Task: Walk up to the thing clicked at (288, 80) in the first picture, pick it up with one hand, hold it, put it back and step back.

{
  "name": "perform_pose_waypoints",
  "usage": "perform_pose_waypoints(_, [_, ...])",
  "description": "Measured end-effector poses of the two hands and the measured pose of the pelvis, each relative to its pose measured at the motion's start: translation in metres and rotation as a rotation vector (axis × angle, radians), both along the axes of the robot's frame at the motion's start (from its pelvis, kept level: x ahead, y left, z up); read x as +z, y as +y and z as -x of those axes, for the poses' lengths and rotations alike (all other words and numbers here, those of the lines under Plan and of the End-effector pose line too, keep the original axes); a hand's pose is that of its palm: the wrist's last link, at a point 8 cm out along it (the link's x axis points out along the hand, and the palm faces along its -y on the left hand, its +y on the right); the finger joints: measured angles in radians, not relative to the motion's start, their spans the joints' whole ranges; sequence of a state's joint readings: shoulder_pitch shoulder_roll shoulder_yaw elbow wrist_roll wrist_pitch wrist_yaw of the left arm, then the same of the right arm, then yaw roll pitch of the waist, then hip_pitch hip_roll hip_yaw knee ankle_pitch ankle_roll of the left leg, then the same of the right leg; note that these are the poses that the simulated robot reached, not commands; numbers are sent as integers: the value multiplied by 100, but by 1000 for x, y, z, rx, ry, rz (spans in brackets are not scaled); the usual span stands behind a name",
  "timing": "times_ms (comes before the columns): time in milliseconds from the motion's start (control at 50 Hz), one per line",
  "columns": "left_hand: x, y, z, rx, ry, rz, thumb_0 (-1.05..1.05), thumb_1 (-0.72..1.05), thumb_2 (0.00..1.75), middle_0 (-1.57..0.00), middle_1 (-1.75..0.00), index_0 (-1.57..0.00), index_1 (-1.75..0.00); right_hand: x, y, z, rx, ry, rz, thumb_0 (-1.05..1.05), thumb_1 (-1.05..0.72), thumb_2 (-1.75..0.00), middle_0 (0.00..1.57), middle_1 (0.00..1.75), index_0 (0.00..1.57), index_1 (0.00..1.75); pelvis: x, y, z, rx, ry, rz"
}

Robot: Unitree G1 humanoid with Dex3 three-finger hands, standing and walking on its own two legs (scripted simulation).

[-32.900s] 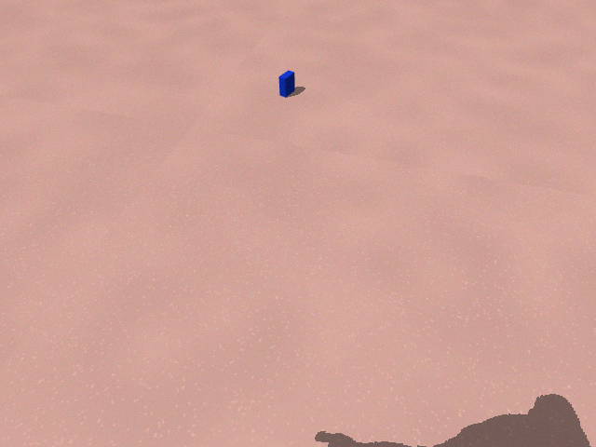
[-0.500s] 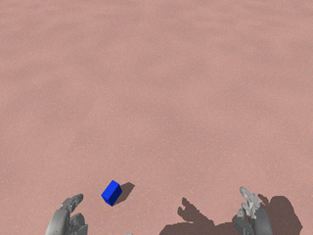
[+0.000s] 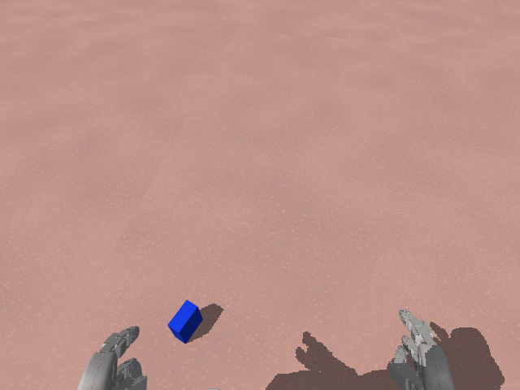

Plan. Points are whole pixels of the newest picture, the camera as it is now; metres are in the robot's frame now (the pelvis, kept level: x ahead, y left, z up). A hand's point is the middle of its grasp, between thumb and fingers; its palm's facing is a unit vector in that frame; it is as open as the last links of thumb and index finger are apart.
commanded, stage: home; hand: left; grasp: from above
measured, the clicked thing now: (186, 322) +0.46 +0.26 -0.65
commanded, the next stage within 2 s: stand in 0.22 s
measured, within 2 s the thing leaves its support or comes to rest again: neither
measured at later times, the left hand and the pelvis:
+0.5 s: hand out of the picture +0.12 +0.23 -0.10, palm faces +0.01 -0.94 -0.35, open 7.4 cm; pelvis -0.01 +0.00 +0.02, yaw +0 degrees
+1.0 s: hand out of the picture +0.03 +0.25 -0.10, palm faces +0.04 -0.94 -0.34, open 7.4 cm; pelvis -0.01 +0.01 +0.06, yaw +0 degrees
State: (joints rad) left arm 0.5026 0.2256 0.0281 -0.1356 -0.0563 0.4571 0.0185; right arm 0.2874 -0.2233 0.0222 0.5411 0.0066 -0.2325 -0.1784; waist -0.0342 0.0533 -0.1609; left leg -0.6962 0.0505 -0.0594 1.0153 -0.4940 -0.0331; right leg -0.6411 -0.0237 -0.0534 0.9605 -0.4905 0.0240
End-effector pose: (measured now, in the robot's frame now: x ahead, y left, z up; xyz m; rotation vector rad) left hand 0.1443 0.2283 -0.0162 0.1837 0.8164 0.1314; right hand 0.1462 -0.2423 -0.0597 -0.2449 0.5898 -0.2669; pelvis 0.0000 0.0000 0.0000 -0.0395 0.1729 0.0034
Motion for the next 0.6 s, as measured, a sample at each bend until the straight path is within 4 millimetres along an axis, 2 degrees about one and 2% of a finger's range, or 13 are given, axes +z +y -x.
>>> perform_pose_waypoints(280, [-1, 1, 7, 0, 1, 2, 1, 91, 90, -20, -29, -20, -29, 1, 1, 6, -3, -6, 5, 1, -90, -90, 20, 30, 21, 30, -1, 1, 6, 1, -6, 2])
perform_pose_waypoints(380, [-26, 20, 5, -46, -10, -102, 1, 90, 90, -20, -29, -21, -30, -18, -6, 18, 154, 272, 50, 1, -90, -90, 20, 30, 21, 30, 10, 1, 15, 1, -103, -30])
perform_pose_waypoints(500, [-45, 49, 34, -2, 123, -134, 1, 90, 90, -20, -29, -21, -30, -19, -23, 45, 104, 435, 9, 1, -90, -90, 21, 30, 21, 30, 23, 4, 14, -5, -150, -43])
perform_pose_waypoints(600, [-55, 63, 64, 43, 251, -130, 1, 91, 90, -20, -29, -21, -30, -16, -30, 65, 49, 520, 5, 1, -90, -90, 20, 30, 21, 30, 32, 10, 8, -5, -171, -35])
